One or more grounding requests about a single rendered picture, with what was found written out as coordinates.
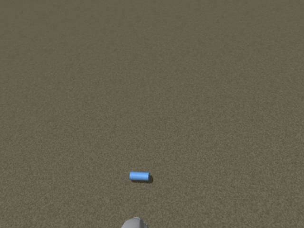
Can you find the can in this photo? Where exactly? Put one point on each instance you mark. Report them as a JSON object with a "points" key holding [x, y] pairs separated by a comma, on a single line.
{"points": [[139, 176]]}

